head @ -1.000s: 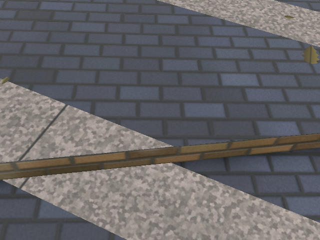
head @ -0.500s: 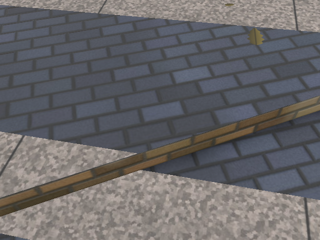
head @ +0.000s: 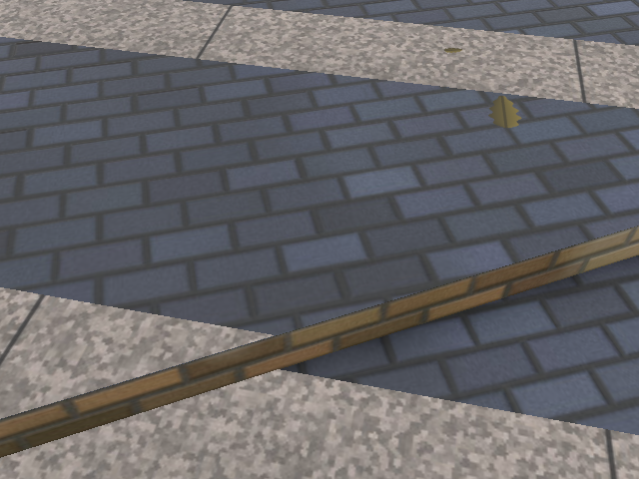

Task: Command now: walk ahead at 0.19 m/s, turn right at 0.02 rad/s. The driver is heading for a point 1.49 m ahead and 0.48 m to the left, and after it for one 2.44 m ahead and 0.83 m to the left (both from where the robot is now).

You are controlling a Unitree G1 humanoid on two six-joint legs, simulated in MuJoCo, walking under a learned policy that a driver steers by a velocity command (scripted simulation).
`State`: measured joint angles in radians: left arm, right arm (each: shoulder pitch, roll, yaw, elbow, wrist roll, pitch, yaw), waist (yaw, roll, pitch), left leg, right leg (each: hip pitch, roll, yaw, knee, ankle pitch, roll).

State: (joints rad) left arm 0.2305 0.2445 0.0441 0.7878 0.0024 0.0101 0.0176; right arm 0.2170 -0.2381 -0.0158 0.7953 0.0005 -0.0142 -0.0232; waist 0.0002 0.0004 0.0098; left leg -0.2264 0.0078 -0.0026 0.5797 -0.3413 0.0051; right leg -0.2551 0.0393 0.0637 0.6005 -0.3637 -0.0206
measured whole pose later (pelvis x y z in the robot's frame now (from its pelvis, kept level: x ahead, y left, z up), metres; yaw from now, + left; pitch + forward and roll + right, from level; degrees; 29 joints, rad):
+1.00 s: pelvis +0.44 +0.07 +0.01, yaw +20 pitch +3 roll +0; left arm 0.05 0.27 0.01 0.64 0.01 -0.09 0.01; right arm 0.34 -0.29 -0.06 0.72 0.03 -0.04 -0.01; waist -0.08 -0.03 0.02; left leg -0.15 -0.14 -0.19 0.44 -0.31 0.08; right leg -0.56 0.00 0.10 0.57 -0.04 0.07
